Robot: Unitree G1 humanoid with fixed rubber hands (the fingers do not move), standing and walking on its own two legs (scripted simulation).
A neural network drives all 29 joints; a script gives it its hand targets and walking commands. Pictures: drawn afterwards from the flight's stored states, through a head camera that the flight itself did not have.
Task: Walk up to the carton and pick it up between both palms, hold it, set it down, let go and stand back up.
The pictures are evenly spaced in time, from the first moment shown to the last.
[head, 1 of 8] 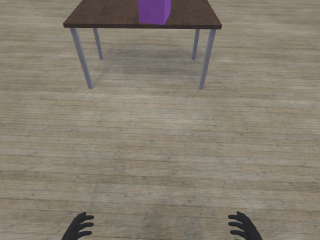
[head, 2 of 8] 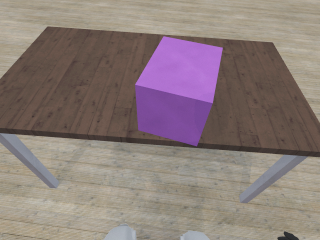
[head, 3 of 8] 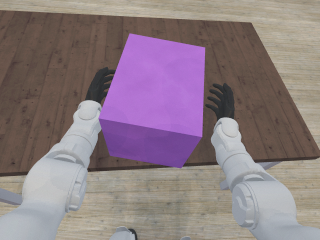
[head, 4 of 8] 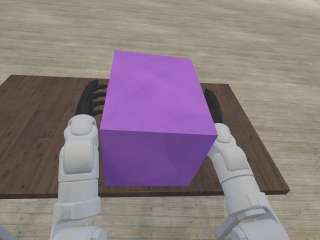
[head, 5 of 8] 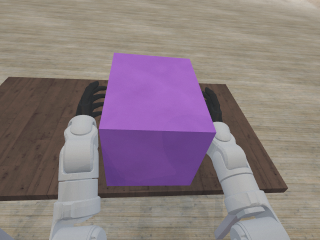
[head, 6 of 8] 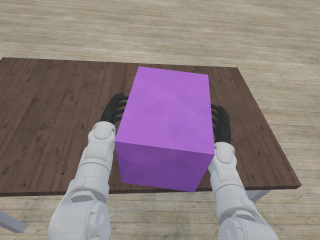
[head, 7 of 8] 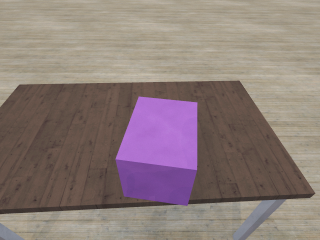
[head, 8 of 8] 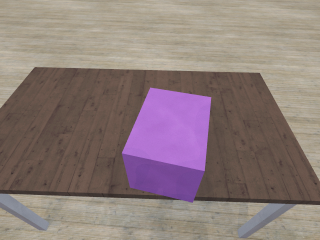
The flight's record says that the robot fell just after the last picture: no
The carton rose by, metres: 0.19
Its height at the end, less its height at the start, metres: +0.00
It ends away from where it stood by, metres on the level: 0.03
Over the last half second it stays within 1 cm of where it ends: yes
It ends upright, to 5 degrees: yes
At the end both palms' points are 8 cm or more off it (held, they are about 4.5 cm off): yes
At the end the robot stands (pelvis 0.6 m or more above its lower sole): yes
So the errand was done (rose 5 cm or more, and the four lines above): yes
